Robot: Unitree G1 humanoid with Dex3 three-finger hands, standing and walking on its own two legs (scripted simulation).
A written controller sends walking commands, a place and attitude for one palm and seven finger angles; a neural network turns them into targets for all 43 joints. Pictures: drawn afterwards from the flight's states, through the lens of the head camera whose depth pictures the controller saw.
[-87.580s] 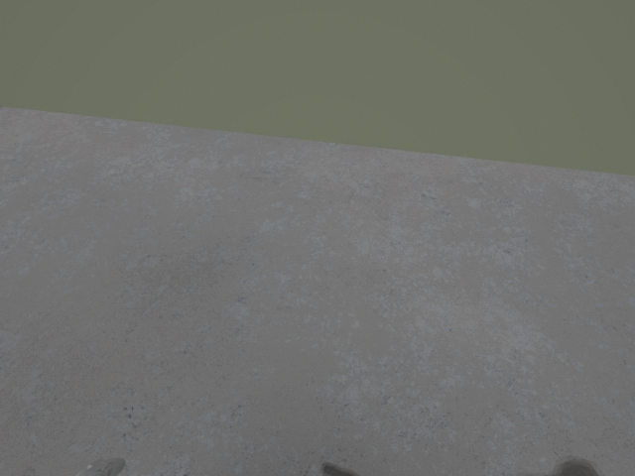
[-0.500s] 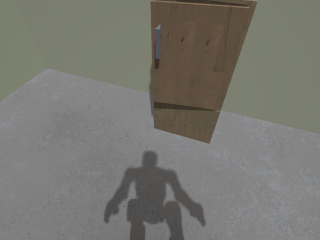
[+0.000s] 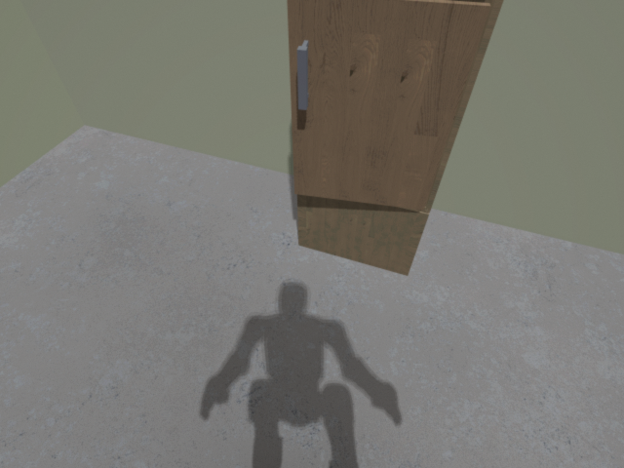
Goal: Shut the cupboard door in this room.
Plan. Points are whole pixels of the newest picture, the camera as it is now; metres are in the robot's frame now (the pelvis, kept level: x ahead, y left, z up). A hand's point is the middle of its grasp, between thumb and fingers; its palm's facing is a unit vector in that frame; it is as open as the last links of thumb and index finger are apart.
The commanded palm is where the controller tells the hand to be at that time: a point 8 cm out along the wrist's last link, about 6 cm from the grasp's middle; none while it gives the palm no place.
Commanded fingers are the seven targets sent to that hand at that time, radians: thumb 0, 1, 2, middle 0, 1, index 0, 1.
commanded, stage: look to check the result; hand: left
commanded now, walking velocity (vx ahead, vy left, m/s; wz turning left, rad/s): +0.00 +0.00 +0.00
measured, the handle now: (304, 75) +0.95 +0.07 +0.04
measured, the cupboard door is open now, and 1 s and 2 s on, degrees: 10 10 10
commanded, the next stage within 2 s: walk to a spot facing it in 0.24 s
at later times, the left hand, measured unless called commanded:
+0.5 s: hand out of the picture +0.04 +0.20 -0.17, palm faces +0.00 -0.96 -0.27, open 7.4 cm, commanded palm none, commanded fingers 0.00 0.90 0.90 -0.20 -0.30 -0.20 -0.30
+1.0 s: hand (225, 449) +0.18 +0.15 -0.19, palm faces -0.08 -0.97 -0.23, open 7.3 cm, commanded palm none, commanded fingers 0.00 0.90 0.90 -0.20 -0.30 -0.20 -0.30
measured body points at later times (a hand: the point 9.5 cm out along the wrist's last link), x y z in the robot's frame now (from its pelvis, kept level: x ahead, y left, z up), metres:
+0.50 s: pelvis +0.02 -0.01 +0.00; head +0.02 -0.01 +0.45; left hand +0.04 +0.25 -0.15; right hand +0.06 -0.27 -0.15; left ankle +0.03 +0.12 -0.75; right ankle -0.05 -0.12 -0.75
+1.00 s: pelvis +0.11 -0.04 -0.03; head +0.13 -0.06 +0.42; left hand +0.19 +0.20 -0.17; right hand -0.04 -0.22 -0.18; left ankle +0.03 +0.11 -0.73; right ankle +0.14 -0.13 -0.75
